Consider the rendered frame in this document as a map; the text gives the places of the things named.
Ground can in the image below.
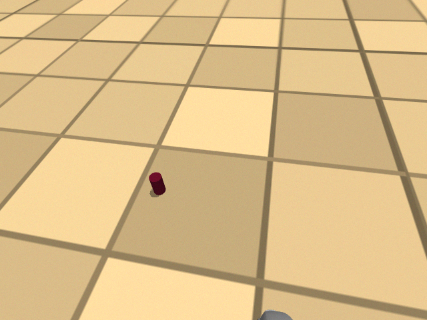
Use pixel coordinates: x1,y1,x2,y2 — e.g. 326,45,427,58
149,172,165,195

